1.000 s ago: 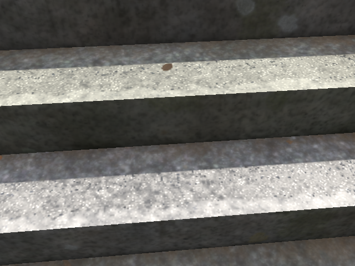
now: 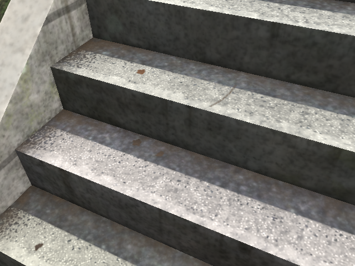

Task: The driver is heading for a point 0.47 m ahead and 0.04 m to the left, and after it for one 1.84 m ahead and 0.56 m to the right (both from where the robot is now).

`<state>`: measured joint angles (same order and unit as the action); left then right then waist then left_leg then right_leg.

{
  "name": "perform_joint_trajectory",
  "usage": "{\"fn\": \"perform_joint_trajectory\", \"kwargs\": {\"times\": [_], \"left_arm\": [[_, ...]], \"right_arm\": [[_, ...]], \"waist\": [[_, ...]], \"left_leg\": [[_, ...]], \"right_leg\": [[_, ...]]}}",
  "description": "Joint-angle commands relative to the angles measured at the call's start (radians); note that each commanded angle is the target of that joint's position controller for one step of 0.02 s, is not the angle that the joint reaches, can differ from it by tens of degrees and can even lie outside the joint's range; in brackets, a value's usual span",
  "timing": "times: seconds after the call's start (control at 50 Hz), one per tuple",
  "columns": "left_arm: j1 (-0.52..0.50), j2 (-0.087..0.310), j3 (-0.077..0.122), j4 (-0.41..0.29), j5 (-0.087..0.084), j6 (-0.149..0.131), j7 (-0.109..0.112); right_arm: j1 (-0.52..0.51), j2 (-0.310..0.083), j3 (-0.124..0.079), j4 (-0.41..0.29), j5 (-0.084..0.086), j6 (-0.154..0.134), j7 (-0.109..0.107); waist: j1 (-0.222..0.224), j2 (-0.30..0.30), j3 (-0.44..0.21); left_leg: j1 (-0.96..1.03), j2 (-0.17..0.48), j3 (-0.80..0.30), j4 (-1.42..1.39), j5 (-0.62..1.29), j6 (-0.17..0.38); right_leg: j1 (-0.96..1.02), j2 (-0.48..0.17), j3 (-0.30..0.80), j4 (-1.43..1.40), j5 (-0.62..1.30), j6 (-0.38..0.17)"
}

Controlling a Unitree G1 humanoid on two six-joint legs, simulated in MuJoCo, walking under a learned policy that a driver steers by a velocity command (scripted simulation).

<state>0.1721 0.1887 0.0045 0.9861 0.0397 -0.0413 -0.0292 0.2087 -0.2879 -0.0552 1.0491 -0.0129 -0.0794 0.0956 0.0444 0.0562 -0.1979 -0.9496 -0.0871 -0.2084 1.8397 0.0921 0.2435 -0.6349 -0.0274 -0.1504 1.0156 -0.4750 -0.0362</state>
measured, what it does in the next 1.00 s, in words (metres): climbs: left foot 0.19 m higher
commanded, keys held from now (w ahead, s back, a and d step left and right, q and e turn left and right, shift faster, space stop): w+q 0.28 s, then w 0.14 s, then e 0.58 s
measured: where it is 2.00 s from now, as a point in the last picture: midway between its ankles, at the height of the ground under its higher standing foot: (176, 204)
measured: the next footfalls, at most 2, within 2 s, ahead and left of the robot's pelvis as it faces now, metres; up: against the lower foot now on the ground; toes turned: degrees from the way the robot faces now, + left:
left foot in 0.46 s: +0.44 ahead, +0.22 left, +0.19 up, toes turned +22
right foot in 1.08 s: +0.62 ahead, -0.04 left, +0.38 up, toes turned -4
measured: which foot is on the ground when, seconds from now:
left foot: up 0.00-0.44, down 0.46-1.00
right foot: down 0.00-0.50, up 0.52-1.00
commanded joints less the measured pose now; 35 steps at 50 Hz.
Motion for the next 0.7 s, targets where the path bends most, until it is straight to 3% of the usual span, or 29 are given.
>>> {"fn": "perform_joint_trajectory", "kwargs": {"times": [0.02, 0.06, 0.08, 0.1, 0.12, 0.18, 0.2, 0.22, 0.26, 0.3, 0.32, 0.34, 0.36, 0.38, 0.4, 0.42, 0.44, 0.46, 0.48, 0.5, 0.52, 0.54, 0.56, 0.58, 0.6, 0.62, 0.66, 0.68, 0.7], "left_arm": [[-0.057, -0.135, -0.035, 0.040, 0.013, -0.032, 0.000], [-0.031, -0.078, -0.023, 0.043, 0.046, -0.048, -0.011], [-0.024, -0.058, -0.022, 0.045, 0.061, -0.053, -0.015], [0.027, -0.051, -0.026, 0.061, 0.068, -0.053, -0.015], [0.092, -0.043, -0.028, 0.095, 0.076, -0.056, -0.016], [0.280, -0.061, -0.052, 0.169, 0.100, -0.059, -0.026], [0.318, -0.074, -0.062, 0.180, 0.101, -0.064, -0.025], [0.345, -0.081, -0.067, 0.191, 0.104, -0.069, -0.024], [0.444, -0.073, -0.069, 0.235, 0.134, -0.066, -0.025], [0.494, -0.075, -0.070, 0.258, 0.147, -0.057, -0.035], [0.568, -0.080, -0.072, 0.294, 0.139, -0.054, -0.038], [0.615, -0.096, -0.076, 0.320, 0.144, -0.045, -0.050], [0.536, -0.077, -0.073, 0.272, 0.114, -0.040, -0.065], [0.467, -0.056, -0.069, 0.267, 0.082, -0.041, -0.097], [0.457, -0.010, -0.060, 0.248, 0.037, -0.066, -0.090], [0.514, 0.057, -0.052, 0.276, 0.045, -0.092, -0.097], [0.479, 0.161, -0.024, 0.253, 0.031, -0.112, -0.094], [0.440, 0.219, 0.000, 0.217, 0.018, -0.129, -0.095], [0.432, 0.193, 0.012, 0.204, 0.050, -0.132, -0.120], [0.451, 0.152, 0.004, 0.171, 0.073, -0.122, -0.149], [0.351, 0.131, 0.061, 0.096, -0.140, -0.131, -0.053], [0.332, 0.053, 0.065, 0.064, -0.124, -0.119, -0.016], [0.506, 0.029, 0.056, 0.209, -0.009, -0.103, -0.102], [0.323, -0.017, 0.061, 0.158, 0.009, -0.105, -0.121], [0.270, -0.081, 0.033, 0.139, -0.013, -0.092, -0.123], [0.240, -0.133, 0.010, 0.107, -0.014, -0.079, -0.103], [0.250, -0.136, 0.002, 0.109, -0.021, -0.044, -0.091], [0.204, -0.120, 0.000, 0.089, -0.036, -0.032, -0.086], [0.210, -0.095, 0.001, 0.083, -0.048, -0.028, -0.089]], "right_arm": [[0.006, 0.156, 0.054, -0.063, 0.010, 0.019, 0.007], [-0.079, 0.129, 0.061, -0.112, 0.010, 0.024, 0.020], [-0.135, 0.087, 0.056, -0.137, 0.014, 0.032, 0.020], [-0.126, 0.085, 0.054, -0.122, 0.009, 0.043, 0.029], [-0.119, 0.083, 0.057, -0.123, 0.008, 0.049, 0.027], [-0.255, 0.098, 0.082, -0.176, 0.014, 0.054, -0.019], [-0.301, 0.116, 0.095, -0.210, 0.017, 0.059, -0.030], [-0.325, 0.123, 0.100, -0.225, 0.017, 0.065, -0.036], [-0.396, 0.144, 0.118, -0.268, 0.012, 0.083, -0.034], [-0.480, 0.132, 0.121, -0.310, 0.005, 0.090, -0.034], [-0.579, 0.151, 0.132, -0.358, -0.010, 0.110, -0.028], [-0.627, 0.163, 0.138, -0.384, -0.005, 0.136, -0.033], [-0.677, 0.179, 0.148, -0.400, -0.036, 0.163, -0.007], [-0.768, 0.152, 0.148, -0.438, -0.028, 0.178, 0.006], [-0.733, 0.165, 0.142, -0.442, -0.030, 0.179, 0.022], [-0.646, 0.187, 0.145, -0.461, -0.005, 0.176, 0.035], [-0.520, 0.131, 0.127, -0.421, 0.020, 0.163, 0.030], [-0.363, 0.068, 0.102, -0.357, 0.026, 0.142, 0.015], [-0.125, 0.014, 0.086, -0.287, 0.018, 0.139, -0.007], [0.135, -0.026, 0.081, -0.201, 0.006, 0.141, -0.015], [0.197, -0.094, -0.003, -0.169, -0.004, 0.084, -0.090], [0.063, -0.142, -0.024, -0.160, 0.002, 0.045, -0.110], [0.191, -0.124, -0.003, -0.089, -0.088, 0.042, -0.056], [0.105, -0.094, -0.004, -0.047, -0.081, 0.027, -0.050], [0.012, -0.031, 0.012, -0.027, -0.056, 0.035, -0.034], [-0.090, 0.058, 0.038, -0.027, -0.063, 0.032, -0.026], [-0.254, 0.172, 0.058, -0.089, -0.050, 0.023, -0.019], [-0.270, 0.186, 0.065, -0.087, -0.061, 0.018, -0.029], [-0.298, 0.160, 0.060, -0.106, -0.061, 0.007, -0.039]], "waist": [[-0.114, -0.013, 0.161], [-0.098, -0.035, 0.143], [-0.085, -0.035, 0.133], [-0.070, -0.110, 0.117], [-0.061, -0.104, 0.148], [0.009, -0.055, 0.176], [0.015, -0.093, 0.155], [0.018, -0.098, 0.147], [0.037, -0.129, 0.177], [0.055, -0.073, 0.206], [0.069, -0.098, 0.222], [0.068, -0.105, 0.233], [0.028, -0.122, 0.232], [-0.003, -0.128, 0.256], [-0.051, -0.192, 0.185], [-0.112, -0.293, 0.144], [-0.165, -0.317, 0.112], [-0.202, -0.350, 0.037], [-0.257, -0.271, -0.158], [-0.297, -0.109, -0.348], [-0.285, 0.026, -0.265], [-0.174, -0.090, -0.301], [-0.196, 0.158, -0.266], [-0.152, 0.063, 0.007], [-0.091, -0.032, 0.062], [-0.005, -0.139, 0.082], [0.073, -0.149, 0.136], [0.096, -0.112, 0.144], [0.107, -0.041, 0.132]], "left_leg": [[-0.311, 0.075, -0.024, 0.088, -0.038, 0.047], [-0.285, 0.093, 0.073, 0.029, 0.006, 0.045], [-0.295, 0.104, 0.096, -0.008, 0.018, 0.020], [-0.312, 0.104, 0.120, 0.172, -0.031, 0.019], [-0.441, 0.088, 0.085, 0.270, -0.059, 0.033], [-0.736, 0.096, 0.037, 0.293, -0.140, 0.078], [-0.763, 0.115, 0.067, 0.265, -0.160, 0.083], [-0.750, 0.133, 0.092, 0.234, -0.141, 0.083], [-0.796, 0.159, 0.148, 0.268, -0.179, 0.091], [-0.846, 0.193, 0.190, 0.082, -0.192, 0.090], [-0.855, 0.229, 0.238, 0.009, -0.217, 0.090], [-0.861, 0.249, 0.227, -0.106, -0.180, 0.077], [-0.632, 0.272, 0.350, -0.199, -0.172, 0.061], [-0.398, 0.247, 0.360, -0.294, -0.387, 0.062], [-0.170, 0.168, 0.485, -0.300, -0.379, 0.027], [0.023, 0.096, 0.484, -0.276, -0.382, 0.021], [0.132, 0.058, 0.455, -0.518, -0.385, 0.015], [0.339, 0.008, 0.448, -0.685, -0.369, -0.007], [0.780, 0.083, 0.263, -0.718, 0.013, 0.064], [1.170, 0.234, -0.133, -0.947, 0.081, 0.160], [1.103, 0.418, -0.415, -1.215, 0.405, 0.154], [1.006, 0.464, -0.368, -1.268, 0.539, 0.153], [0.768, 0.460, -0.396, -1.336, -0.067, 0.093], [0.584, 0.410, -0.269, -1.320, -0.254, 0.057], [0.474, 0.412, -0.194, -1.352, -0.358, 0.022], [0.419, 0.376, -0.043, -1.369, -0.288, 0.000], [0.315, 0.399, 0.090, -1.484, -0.193, -0.009], [0.296, 0.373, 0.154, -1.530, -0.185, -0.029], [0.290, 0.365, 0.204, -1.572, -0.162, -0.013]], "right_leg": [[0.135, -0.193, 0.325, -0.622, 0.021, -0.138], [0.142, -0.168, 0.162, -0.716, 0.121, -0.124], [0.147, -0.173, 0.128, -0.750, 0.135, -0.126], [0.179, -0.192, 0.118, -0.768, 0.197, -0.150], [0.275, -0.209, 0.125, -0.767, 0.185, -0.157], [0.592, -0.275, 0.137, -0.795, 0.219, -0.184], [0.659, -0.280, 0.120, -0.810, 0.250, -0.188], [0.675, -0.270, 0.083, -0.821, 0.286, -0.177], [0.735, -0.282, 0.059, -0.866, 0.377, -0.189], [0.810, -0.284, 0.019, -0.905, 0.375, -0.188], [0.849, -0.309, 0.049, -0.946, 0.453, -0.202], [0.872, -0.325, 0.045, -0.967, 0.464, -0.196], [0.700, -0.328, -0.025, -1.053, 0.595, -0.224], [0.510, -0.325, -0.073, -1.108, 0.765, -0.219], [0.456, -0.300, -0.127, -1.058, 1.261, -0.243], [0.461, -0.336, -0.125, -0.943, 1.918, -0.249], [0.580, -0.343, -0.089, -0.878, 2.153, -0.210], [0.662, -0.327, -0.055, -0.769, 2.239, -0.149], [0.451, -0.272, 0.020, -0.481, 2.086, -0.074], [0.106, -0.155, 0.124, -0.161, 1.448, -0.054], [0.077, 0.098, -0.044, 0.417, 0.330, 0.040], [0.013, 0.040, 0.157, 0.879, 0.241, 0.048], [-0.066, 0.025, 0.511, 0.995, 0.477, -0.021], [-0.196, 0.042, 0.415, 1.168, 0.421, -0.058], [-0.273, 0.027, 0.384, 1.190, 0.460, -0.111], [-0.299, -0.019, 0.358, 1.106, 0.431, -0.160], [-0.273, -0.062, 0.339, 1.080, 0.318, -0.155], [-0.289, -0.047, 0.330, 1.163, 0.291, -0.170], [-0.294, -0.018, 0.303, 1.283, 0.259, -0.165]]}}
Velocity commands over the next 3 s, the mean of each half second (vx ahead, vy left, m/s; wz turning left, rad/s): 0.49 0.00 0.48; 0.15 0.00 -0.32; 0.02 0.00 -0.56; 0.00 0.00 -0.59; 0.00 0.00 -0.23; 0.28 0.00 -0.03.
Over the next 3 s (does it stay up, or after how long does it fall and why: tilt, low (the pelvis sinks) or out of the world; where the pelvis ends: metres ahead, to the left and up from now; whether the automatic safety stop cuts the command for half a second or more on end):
stays up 0.68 0.01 0.44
